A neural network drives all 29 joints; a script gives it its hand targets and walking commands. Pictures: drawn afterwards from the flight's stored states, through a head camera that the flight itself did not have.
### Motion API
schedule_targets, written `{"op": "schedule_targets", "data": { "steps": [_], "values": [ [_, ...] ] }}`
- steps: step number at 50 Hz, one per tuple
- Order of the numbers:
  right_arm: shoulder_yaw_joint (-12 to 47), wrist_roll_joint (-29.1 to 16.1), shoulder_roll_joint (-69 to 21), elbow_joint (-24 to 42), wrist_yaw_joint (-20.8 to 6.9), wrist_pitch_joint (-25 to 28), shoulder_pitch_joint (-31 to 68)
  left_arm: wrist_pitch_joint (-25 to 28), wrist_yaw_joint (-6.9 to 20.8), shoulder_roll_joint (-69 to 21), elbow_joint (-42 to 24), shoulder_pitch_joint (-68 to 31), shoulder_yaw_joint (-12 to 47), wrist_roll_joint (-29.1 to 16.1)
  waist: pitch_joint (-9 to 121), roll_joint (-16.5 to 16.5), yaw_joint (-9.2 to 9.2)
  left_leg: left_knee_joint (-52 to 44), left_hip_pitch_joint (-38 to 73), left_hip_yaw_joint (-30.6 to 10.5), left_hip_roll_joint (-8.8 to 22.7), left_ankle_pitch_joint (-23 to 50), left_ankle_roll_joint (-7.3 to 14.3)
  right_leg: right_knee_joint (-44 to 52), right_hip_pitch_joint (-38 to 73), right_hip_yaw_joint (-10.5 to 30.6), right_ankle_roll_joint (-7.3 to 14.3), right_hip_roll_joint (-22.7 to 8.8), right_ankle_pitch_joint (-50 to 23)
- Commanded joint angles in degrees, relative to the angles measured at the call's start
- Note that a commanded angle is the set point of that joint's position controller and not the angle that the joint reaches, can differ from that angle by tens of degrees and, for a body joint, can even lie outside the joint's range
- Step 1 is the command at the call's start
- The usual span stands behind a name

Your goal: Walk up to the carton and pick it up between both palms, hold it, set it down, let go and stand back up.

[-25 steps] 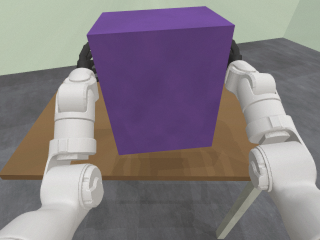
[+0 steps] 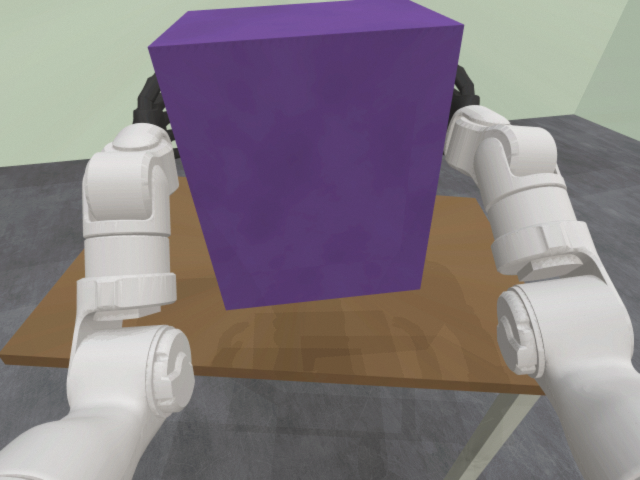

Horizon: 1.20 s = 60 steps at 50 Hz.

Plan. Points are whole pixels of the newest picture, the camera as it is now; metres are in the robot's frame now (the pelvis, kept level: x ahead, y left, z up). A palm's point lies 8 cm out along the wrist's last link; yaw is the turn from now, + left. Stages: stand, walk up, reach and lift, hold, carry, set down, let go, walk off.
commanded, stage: hold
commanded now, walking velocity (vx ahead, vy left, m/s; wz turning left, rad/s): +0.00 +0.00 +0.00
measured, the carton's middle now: (311, 158) +0.38 +0.00 +0.28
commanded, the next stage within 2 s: none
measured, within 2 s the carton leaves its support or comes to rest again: neither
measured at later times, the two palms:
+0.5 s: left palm (130, 143) +0.35 +0.19 +0.30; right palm (438, 127) +0.37 -0.14 +0.32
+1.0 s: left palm (138, 130) +0.36 +0.18 +0.31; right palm (452, 111) +0.37 -0.15 +0.34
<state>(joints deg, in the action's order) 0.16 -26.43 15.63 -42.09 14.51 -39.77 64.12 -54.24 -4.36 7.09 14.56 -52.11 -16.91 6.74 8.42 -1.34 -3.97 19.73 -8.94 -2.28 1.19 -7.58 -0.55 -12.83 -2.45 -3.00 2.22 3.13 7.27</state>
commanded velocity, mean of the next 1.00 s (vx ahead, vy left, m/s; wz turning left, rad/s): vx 0.00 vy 0.00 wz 0.00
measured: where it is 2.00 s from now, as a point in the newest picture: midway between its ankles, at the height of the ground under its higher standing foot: outside the picture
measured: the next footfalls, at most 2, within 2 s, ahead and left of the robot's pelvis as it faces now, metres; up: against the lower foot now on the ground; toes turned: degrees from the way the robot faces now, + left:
none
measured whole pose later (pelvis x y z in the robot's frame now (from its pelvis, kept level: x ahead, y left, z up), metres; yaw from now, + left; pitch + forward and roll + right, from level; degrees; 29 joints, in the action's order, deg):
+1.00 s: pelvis +0.00 +0.01 +0.00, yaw +0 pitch -2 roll -2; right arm -1.2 -24.7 15.5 -47.8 14.6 -43.0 68.6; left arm -54.8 -0.9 5.8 17.4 -53.7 -19.0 11.3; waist 11.5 -0.3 -4.0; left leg 20.5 -9.9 -2.4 -0.2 -8.2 0.5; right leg -14.0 -3.5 -2.2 1.1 2.1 8.1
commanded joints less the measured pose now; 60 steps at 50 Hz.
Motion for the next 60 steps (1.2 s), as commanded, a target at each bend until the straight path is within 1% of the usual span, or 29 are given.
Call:
{"op": "schedule_targets", "data": {
  "steps": [1, 4, 6, 9, 13, 18, 23, 30, 35, 42, 43, 44, 45, 46, 48, 50, 54, 57, 60],
  "values": [
    [7.79, -7.36, -26.34, 9.00, -2.84, 1.09, 38.75, 3.68, 11.58, -22.25, -6.19, -43.63, 15.25, -8.71, 18.09, 1.35, 0.90, -3.00, 6.88, 1.41, -3.97, 5.95, 0.47, 2.48, 4.05, 3.04, -4.42, -1.55, -8.07],
    [8.24, -8.23, -27.36, 9.79, -2.57, 1.33, 38.59, 4.17, 12.96, -22.57, -7.92, -44.42, 14.98, -8.17, 19.77, 1.70, 0.93, -3.26, 8.25, 1.20, -4.06, 8.89, 0.37, 2.31, 5.23, 3.02, -4.16, -1.37, -11.08],
    [8.63, -8.73, -27.99, 11.82, -2.37, 1.60, 38.77, 4.44, 13.38, -23.35, -10.71, -45.45, 16.22, -8.59, 21.70, 2.57, 0.53, -2.83, 10.22, 0.99, -4.05, 12.23, -0.02, 2.14, 5.16, 2.90, -3.75, -0.91, -13.56],
    [9.17, -9.19, -28.14, 15.40, -2.02, 1.76, 39.01, 4.30, 13.36, -24.45, -14.97, -46.37, 18.57, -9.48, 24.02, 4.06, -0.13, -1.63, 13.45, 0.66, -3.99, 17.30, -0.83, 2.15, 4.32, 2.65, -3.01, -0.14, -16.46],
    [9.32, -9.24, -27.15, 18.12, -1.69, 1.33, 38.89, 3.14, 12.75, -25.25, -18.04, -46.24, 21.14, -10.51, 23.60, 5.58, -0.75, -0.51, 15.25, 0.36, -3.71, 19.63, -1.80, 2.81, 2.59, 2.40, -2.19, 0.41, -15.44],
    [9.17, -9.52, -25.88, 19.86, -1.38, 0.33, 39.82, 1.30, 12.09, -25.90, -18.80, -46.02, 22.80, -11.38, 22.30, 5.87, -1.22, -0.04, 14.06, 0.07, -3.35, 18.51, -2.15, 3.19, 1.82, 2.35, -1.99, 0.51, -13.02],
    [8.67, -10.01, -24.99, 20.19, -1.15, -0.94, 40.81, 0.02, 11.87, -25.63, -18.45, -46.27, 22.48, -11.67, 22.50, 5.47, -1.27, -0.03, 12.61, -0.10, -3.25, 17.41, -2.02, 3.02, 2.45, 2.39, -2.29, 0.43, -12.66],
    [7.32, -10.39, -23.52, 15.28, -1.58, -2.55, 41.15, -1.12, 12.73, -23.78, -14.95, -47.16, 18.82, -9.58, 20.04, 4.47, -0.38, -1.36, 10.21, 0.05, -3.28, 13.40, -1.71, 3.12, 3.48, 2.37, -2.42, 0.04, -10.02],
    [5.84, -9.93, -23.02, 11.13, -2.39, -2.47, 42.01, -0.72, 13.55, -23.01, -11.61, -48.63, 16.20, -7.66, 18.07, 4.01, 0.23, -2.74, 8.61, 0.31, -3.21, 9.75, -1.58, 3.23, 3.30, 2.32, -2.36, -0.24, -6.98],
    [3.57, -7.97, -23.13, 7.64, -3.54, -0.83, 43.78, 1.52, 14.23, -23.32, -8.40, -51.73, 15.10, -6.49, 17.42, 4.24, -0.01, -3.75, 7.43, 0.90, -3.34, 6.19, -1.77, 3.08, 2.17, 2.02, -2.07, -0.28, -3.81],
    [3.38, -6.18, -22.22, 10.24, -4.31, -1.02, 43.57, 2.52, 14.20, -30.28, -6.63, -47.29, 19.32, -9.19, 14.61, 10.74, -3.27, -4.77, 1.81, 0.17, -1.16, 0.35, -3.43, 0.82, 0.75, 2.63, -1.33, -0.42, -2.82],
    [2.58, -5.68, -22.24, 8.31, -4.85, -1.13, 44.55, 3.35, 14.22, -29.80, -7.72, -50.30, 18.49, -9.00, 15.69, 9.49, -2.45, -5.90, -1.78, -0.75, -1.25, -2.33, -3.27, -0.40, 3.83, 2.65, -1.27, 0.04, -3.00],
    [2.45, -5.24, -22.80, 7.31, -5.29, -1.25, 44.04, 3.35, 14.25, -29.76, -6.55, -50.96, 17.85, -8.74, 16.05, 10.09, -2.63, -6.08, -2.14, -0.40, -1.08, -3.40, -2.92, -0.58, 3.81, 2.88, -1.26, -0.08, -2.95],
    [2.52, -4.93, -22.90, 6.87, -5.69, -1.24, 44.09, 3.48, 14.23, -29.50, -6.21, -50.77, 17.59, -8.65, 16.11, 9.08, -2.23, -6.11, -2.25, -0.73, -0.77, -3.36, -2.72, -0.58, 3.85, 2.97, -1.21, -0.02, -3.10],
    [3.17, -5.12, -23.91, 6.67, -6.27, -1.19, 44.14, 3.97, 13.80, -28.79, -6.64, -51.46, 17.69, -9.16, 17.39, 7.43, -1.61, -5.26, -0.38, -1.02, -0.59, -0.63, -2.65, -0.10, 3.14, 3.19, -1.12, -0.01, -3.89],
    [4.23, -6.05, -25.51, 7.49, -6.61, -1.14, 44.47, 4.54, 13.01, -28.40, -8.32, -52.96, 18.11, -9.91, 20.06, 6.05, -1.10, -3.66, 3.19, -0.94, -0.90, 4.56, -2.47, 0.52, 2.04, 3.30, -1.31, 0.11, -5.54],
    [7.25, -8.26, -28.33, 12.00, -6.63, -1.30, 44.99, 4.84, 11.59, -27.82, -11.44, -53.50, 18.61, -10.65, 25.27, 3.48, 0.19, -0.71, 9.46, -0.71, -1.63, 13.66, -1.94, 1.69, 1.19, 3.22, -2.06, 0.23, -8.75],
    [8.85, -9.30, -29.41, 15.06, -6.25, -1.48, 45.03, 4.44, 11.04, -27.42, -12.24, -52.53, 18.55, -10.56, 27.06, 1.90, 0.80, 0.38, 11.63, -0.37, -2.31, 15.92, -1.21, 2.21, 0.95, 3.00, -2.89, 0.10, -10.38],
    [9.55, -9.77, -29.78, 17.23, -5.73, -1.55, 45.06, 3.88, 10.89, -27.35, -12.16, -51.23, 18.47, -10.35, 27.17, 0.97, 0.84, 0.74, 12.35, -0.14, -2.84, 15.57, -0.51, 2.49, 0.60, 2.87, -3.64, -0.19, -11.30]
  ]
}}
